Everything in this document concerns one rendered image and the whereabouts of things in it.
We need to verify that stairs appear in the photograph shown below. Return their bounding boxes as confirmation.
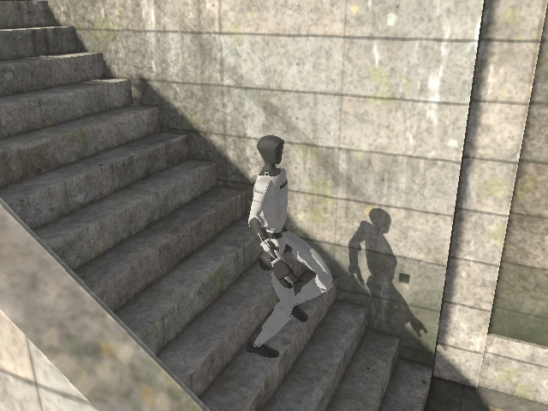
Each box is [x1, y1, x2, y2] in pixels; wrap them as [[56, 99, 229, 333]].
[[0, 0, 432, 411]]

